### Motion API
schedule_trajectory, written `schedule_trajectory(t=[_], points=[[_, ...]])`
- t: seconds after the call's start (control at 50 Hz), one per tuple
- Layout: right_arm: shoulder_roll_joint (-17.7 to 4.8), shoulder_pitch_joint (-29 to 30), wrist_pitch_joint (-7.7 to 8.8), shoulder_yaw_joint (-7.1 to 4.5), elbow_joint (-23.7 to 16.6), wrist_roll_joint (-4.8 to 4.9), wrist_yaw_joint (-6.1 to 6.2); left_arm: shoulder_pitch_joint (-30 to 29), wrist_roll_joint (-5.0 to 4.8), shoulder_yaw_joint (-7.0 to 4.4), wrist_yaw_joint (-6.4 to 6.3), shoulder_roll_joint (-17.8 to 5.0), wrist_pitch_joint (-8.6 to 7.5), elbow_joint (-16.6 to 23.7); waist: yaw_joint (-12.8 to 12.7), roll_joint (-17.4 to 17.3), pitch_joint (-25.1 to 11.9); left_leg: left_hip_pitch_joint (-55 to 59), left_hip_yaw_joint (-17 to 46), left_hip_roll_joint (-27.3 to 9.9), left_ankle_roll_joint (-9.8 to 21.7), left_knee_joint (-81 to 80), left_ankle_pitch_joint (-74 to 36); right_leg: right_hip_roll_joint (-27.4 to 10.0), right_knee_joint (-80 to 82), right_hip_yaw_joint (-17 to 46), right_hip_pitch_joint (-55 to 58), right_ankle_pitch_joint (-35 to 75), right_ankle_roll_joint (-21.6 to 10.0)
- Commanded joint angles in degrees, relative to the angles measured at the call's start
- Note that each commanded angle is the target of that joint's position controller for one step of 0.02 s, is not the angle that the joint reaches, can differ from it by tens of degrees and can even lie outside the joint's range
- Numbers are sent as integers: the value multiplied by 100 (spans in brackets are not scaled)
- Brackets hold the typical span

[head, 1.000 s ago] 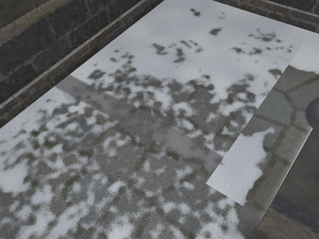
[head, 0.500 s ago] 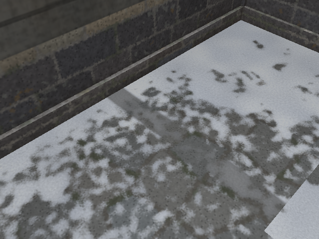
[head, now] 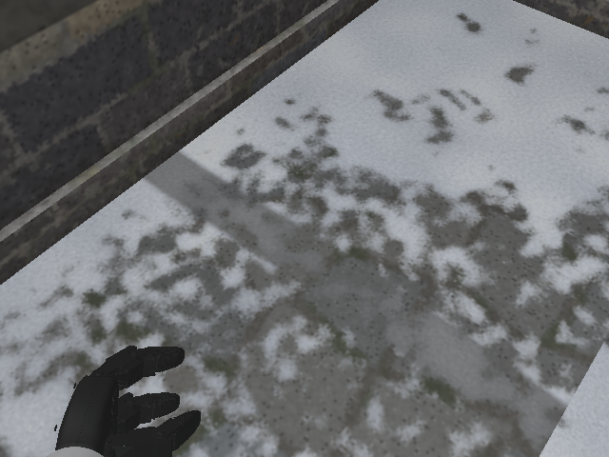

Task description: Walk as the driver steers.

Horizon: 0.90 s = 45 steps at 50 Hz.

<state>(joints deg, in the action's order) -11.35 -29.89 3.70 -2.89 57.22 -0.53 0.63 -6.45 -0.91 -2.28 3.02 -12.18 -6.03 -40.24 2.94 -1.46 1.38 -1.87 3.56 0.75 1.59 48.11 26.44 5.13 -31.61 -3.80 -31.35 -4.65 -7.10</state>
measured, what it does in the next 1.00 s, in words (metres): walks ahead, turning right: left foot, then right foot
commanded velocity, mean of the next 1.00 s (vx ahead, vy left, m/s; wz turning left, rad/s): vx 0.50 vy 0.00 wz -0.50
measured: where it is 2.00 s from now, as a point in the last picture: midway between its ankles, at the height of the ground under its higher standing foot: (473, 284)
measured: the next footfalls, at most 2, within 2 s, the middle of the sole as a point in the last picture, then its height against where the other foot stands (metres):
left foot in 0.42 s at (258, 453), level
right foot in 0.94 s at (426, 389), level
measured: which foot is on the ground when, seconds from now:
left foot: up 0.00-0.40, down 0.42-0.94, up 0.96-1.00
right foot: down 0.00-0.42, up 0.44-0.92, down 0.94-1.00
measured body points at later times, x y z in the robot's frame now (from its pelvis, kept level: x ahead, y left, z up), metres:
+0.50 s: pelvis +0.29 +0.02 +0.01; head +0.33 +0.02 +0.46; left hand +0.41 +0.28 -0.11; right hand +0.47 -0.25 -0.05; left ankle +0.40 +0.12 -0.71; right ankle +0.14 -0.06 -0.64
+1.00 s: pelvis +0.49 -0.12 +0.00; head +0.53 -0.16 +0.45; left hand +0.82 -0.04 -0.07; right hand +0.38 -0.40 -0.12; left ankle +0.43 +0.10 -0.64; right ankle +0.52 -0.24 -0.71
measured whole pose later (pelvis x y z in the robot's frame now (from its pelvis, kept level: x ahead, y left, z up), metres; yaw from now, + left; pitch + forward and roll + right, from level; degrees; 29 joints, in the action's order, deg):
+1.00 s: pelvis +0.49 -0.12 +0.00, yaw -35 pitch +2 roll +1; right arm -17.2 -17.1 4.4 -4.8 44.6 1.1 1.0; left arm 4.1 -1.3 -4.3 2.6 -16.6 -2.1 -35.2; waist 2.9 0.0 3.4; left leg -12.1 -2.9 -5.0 -2.6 59.0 29.1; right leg 2.2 -37.9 -0.8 -29.2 -10.9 -5.0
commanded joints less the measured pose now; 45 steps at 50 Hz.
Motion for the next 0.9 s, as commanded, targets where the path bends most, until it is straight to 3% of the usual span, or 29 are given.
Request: schedule_trajectory(t=[0.02,0.04,0.06,0.08,0.1,0.14,0.18,0.24,0.28,0.32,0.36,0.4,0.42,0.44,0.46,0.48,0.5,0.52,0.54,0.58,0.62,0.74,0.84,0.88,0.9], points=[[-606,393,392,-133,-982,214,-87,2267,-37,-297,-130,-849,112,-454,-941,1016,-1747,-4178,578,-75,-28,3725,-177,-2148,1175,4055,5316,-196,-1436],[-666,907,454,-129,-1198,185,-10,1781,-62,-261,-133,-745,69,-351,-721,318,-1126,-4064,456,-276,-10,3322,-514,-1928,1405,3382,4209,404,-1260],[-705,1155,457,-186,-1319,101,66,1505,-33,-254,-120,-701,12,-298,-475,-28,-696,-3874,314,-380,-75,2972,-697,-1690,1566,2969,3364,944,-1171],[-752,1215,445,-213,-1407,57,71,1334,52,-206,-171,-612,-39,-280,-267,1,-601,-3576,318,-559,-69,2704,-921,-1484,1782,2600,2826,1229,-1107],[-643,1250,423,-210,-1540,51,79,1386,50,-205,-184,-610,-66,-284,-166,126,-546,-3505,263,-587,-105,2501,-938,-1406,1916,2591,2586,1270,-1147],[-567,1384,363,-209,-1726,18,78,1610,-52,-218,-234,-699,-93,-348,-60,226,-425,-3536,189,-697,-239,1858,-1056,-1351,2067,2421,2220,1419,-1193],[-504,1940,292,-162,-1982,-14,98,1775,-66,-274,-315,-914,-62,-353,-122,259,-245,-3454,24,-674,-427,836,-1398,-1205,2078,2093,1716,1664,-1116],[-312,2877,278,-50,-2252,4,65,2119,-134,-341,-368,-1066,47,-374,-448,408,-206,-2541,-210,-272,-542,-831,-2628,-732,1843,1710,1051,1271,-746],[-429,3217,270,-61,-2380,81,19,2399,-176,-368,-366,-1134,95,-377,-628,496,-274,-2268,-125,-98,-603,-1326,-3083,-821,1715,1971,1168,736,-674],[-633,3467,269,-108,-2546,136,-23,2576,-215,-360,-378,-1045,132,-375,-676,521,-249,-2263,86,-88,-545,-1709,-2903,-974,1408,2390,1556,180,-591],[-826,3443,323,-183,-2627,169,-67,2600,-181,-391,-402,-1058,162,-311,-551,637,-327,-2061,196,-62,-369,-2020,-2423,-1099,928,2771,1950,-20,-491],[-999,2612,393,-302,-2465,123,-61,2485,-131,-380,-403,-919,183,-175,-101,686,-722,-831,105,-119,-46,-2398,-2318,-793,14,2665,1826,348,-213],[-1316,1670,415,-394,-2362,-8,-9,2418,-23,-261,-345,-595,165,-29,284,195,-1474,593,823,-1039,417,-2188,-2270,-504,-1534,2243,1156,-239,-12],[-1721,1146,367,-465,-2257,-116,4,3293,-115,-151,-333,-297,127,62,-4,-1591,-2281,2422,3195,-2547,1445,-2465,-1959,222,-3200,1499,-626,-2921,334],[-1299,1071,334,-411,-2227,-22,-35,3338,-204,-220,-346,-867,142,17,64,-1568,-2243,2380,4213,-2772,1609,-2782,-627,-283,-4193,1471,-1447,-2970,427],[-877,1294,299,-304,-2308,11,-9,2757,-190,-324,-365,-1175,212,62,214,-847,-1454,1767,3388,-2431,1337,-2881,-493,-469,-4551,1417,-1725,-2376,518],[-775,1573,252,-244,-2305,-2,-9,2332,-96,-337,-378,-1160,257,162,141,-331,-932,1015,2549,-2136,1114,-2958,-1098,-640,-4510,1237,-1623,-1900,584],[-711,1761,226,-214,-2256,-8,-27,2109,-21,-353,-365,-1076,269,269,4,-234,-584,393,2024,-1873,1011,-3092,-1696,-768,-4298,1202,-1477,-1618,616],[-652,1857,229,-186,-2208,-35,-44,2091,-39,-362,-325,-955,297,315,-153,-332,-373,-57,1581,-1672,924,-3253,-2066,-900,-4112,1193,-1260,-1474,621],[-623,1866,268,-200,-2068,1,-74,2147,-79,-322,-278,-708,358,339,-280,-470,-279,-448,1023,-1515,906,-3514,-2502,-977,-3888,1035,-1050,-1369,653],[-774,1789,304,-258,-1914,35,-64,1958,-43,-296,-260,-631,393,417,-293,-405,-225,-464,657,-1574,993,-3690,-2936,-1043,-3529,1029,-1180,-1111,734],[-1174,1560,251,-376,-1623,70,23,1004,-43,-221,-113,-578,375,624,-39,-301,-62,-261,-414,-1522,794,-3850,-2957,-1071,-1725,764,-966,376,734],[-1488,1238,160,-485,-1444,204,35,341,-82,-232,26,-680,399,929,106,-358,232,259,-822,-1761,586,-3713,-2865,-968,-777,410,-719,-21,496],[-1633,1249,92,-536,-1428,244,51,432,-49,-298,54,-807,427,987,-43,-453,139,428,-1060,-1800,473,-3211,-4121,-731,-555,122,-260,-632,279],[-1717,1267,53,-560,-1434,265,68,765,-25,-378,47,-932,443,932,-265,-502,-112,426,-1238,-1735,394,-2600,-5151,-487,-419,-92,337,-828,146]])
Velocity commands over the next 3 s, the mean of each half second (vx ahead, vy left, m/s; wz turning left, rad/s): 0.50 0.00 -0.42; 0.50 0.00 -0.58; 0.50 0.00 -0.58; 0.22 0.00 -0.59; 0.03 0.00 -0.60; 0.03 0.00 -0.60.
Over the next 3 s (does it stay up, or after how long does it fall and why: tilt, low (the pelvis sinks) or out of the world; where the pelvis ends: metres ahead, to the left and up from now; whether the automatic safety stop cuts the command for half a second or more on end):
stays up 0.77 -0.45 0.03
